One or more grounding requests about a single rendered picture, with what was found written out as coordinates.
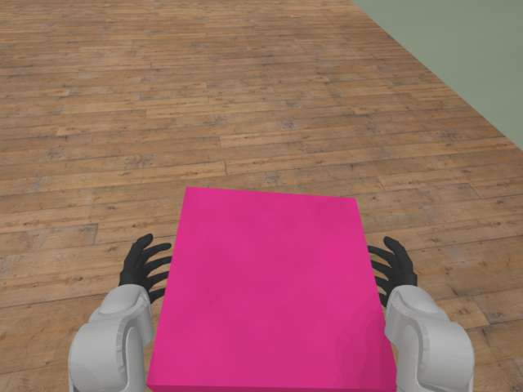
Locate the right robot hand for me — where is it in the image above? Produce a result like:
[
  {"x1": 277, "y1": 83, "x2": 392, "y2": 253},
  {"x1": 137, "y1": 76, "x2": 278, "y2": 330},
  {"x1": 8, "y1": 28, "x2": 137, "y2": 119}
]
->
[{"x1": 367, "y1": 236, "x2": 418, "y2": 308}]

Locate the right robot forearm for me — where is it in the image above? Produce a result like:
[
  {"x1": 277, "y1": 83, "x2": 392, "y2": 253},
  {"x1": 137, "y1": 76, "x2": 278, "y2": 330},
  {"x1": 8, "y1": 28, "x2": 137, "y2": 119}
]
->
[{"x1": 384, "y1": 285, "x2": 475, "y2": 392}]

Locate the left robot forearm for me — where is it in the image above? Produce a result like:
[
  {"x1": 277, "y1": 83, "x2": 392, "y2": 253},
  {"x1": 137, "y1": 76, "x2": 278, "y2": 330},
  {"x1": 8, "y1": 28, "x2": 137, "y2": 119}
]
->
[{"x1": 68, "y1": 284, "x2": 154, "y2": 392}]

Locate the left robot hand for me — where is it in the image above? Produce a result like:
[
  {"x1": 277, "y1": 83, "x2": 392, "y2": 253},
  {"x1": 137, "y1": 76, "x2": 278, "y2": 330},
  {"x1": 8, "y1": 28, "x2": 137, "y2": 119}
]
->
[{"x1": 118, "y1": 234, "x2": 172, "y2": 304}]

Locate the carton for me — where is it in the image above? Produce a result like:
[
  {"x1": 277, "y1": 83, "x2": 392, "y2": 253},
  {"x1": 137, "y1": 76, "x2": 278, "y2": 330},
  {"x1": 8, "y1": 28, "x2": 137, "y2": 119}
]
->
[{"x1": 146, "y1": 186, "x2": 397, "y2": 392}]

